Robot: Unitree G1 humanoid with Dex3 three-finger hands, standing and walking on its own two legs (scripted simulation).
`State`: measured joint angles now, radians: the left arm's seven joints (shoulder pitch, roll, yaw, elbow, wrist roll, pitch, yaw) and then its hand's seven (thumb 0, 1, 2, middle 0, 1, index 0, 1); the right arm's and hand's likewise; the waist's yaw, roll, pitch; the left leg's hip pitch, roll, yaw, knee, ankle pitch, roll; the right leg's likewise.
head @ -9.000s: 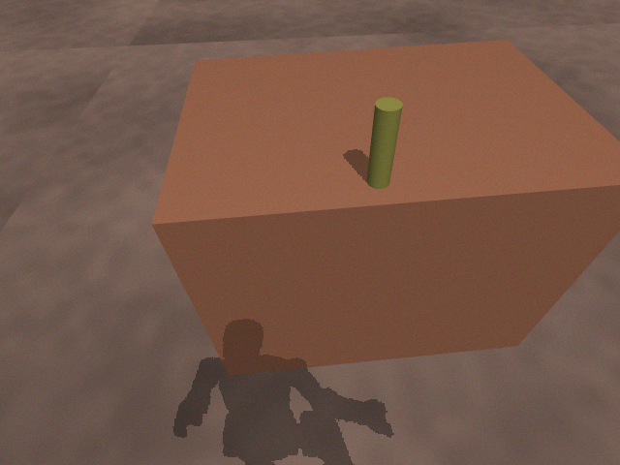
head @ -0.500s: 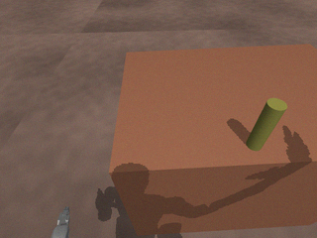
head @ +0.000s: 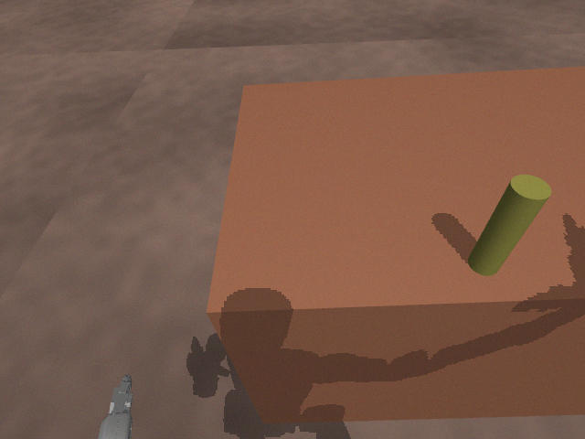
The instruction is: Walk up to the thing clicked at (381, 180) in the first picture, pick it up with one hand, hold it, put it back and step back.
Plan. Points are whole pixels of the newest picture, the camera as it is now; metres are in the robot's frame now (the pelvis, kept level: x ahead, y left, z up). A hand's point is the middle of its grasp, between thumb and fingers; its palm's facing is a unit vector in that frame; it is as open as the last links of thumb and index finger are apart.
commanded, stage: go down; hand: right
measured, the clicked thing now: (503, 230) +0.39 -0.27 +0.07
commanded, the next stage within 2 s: approach in 1.70 s
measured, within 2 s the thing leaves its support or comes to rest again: neither
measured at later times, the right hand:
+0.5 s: hand out of the picture +0.31 -0.44 +0.16, palm faces +0.32 +0.95 +0.01, open 17.6 cm
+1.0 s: hand out of the picture +0.31 -0.45 +0.16, palm faces +0.32 +0.95 +0.00, open 17.7 cm
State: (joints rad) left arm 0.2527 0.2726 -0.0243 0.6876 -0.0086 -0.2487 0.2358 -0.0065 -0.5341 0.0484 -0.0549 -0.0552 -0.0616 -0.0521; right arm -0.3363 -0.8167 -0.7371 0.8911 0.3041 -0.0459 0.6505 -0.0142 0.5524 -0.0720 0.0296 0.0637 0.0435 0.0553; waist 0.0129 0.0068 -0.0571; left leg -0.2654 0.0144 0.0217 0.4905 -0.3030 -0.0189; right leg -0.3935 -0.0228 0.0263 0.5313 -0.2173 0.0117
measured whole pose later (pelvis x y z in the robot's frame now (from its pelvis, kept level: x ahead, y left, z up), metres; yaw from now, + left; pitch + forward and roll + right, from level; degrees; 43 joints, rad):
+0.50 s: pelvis +0.01 +0.00 +0.00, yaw +0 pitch +7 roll +2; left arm 0.26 0.26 -0.06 0.64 0.00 -0.27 0.25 -0.01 -0.54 0.06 -0.06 -0.06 -0.06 -0.06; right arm -0.40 -0.90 -0.77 0.98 0.28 -0.07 0.66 -0.02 0.58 -0.06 0.04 0.06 0.05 0.05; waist 0.03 0.02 -0.08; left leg -0.32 0.01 0.03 0.52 -0.33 -0.02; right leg -0.46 -0.02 0.03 0.60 -0.26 0.01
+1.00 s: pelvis +0.01 -0.01 -0.01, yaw +0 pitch +8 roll +2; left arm 0.26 0.26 -0.08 0.62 0.00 -0.26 0.24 -0.01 -0.54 0.06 -0.05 -0.05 -0.06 -0.05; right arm -0.44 -0.96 -0.78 1.03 0.25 -0.05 0.66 -0.02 0.59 -0.06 0.04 0.06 0.05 0.05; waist 0.04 0.00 -0.08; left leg -0.35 0.01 0.02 0.54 -0.33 -0.03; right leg -0.50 -0.03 0.03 0.64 -0.27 0.00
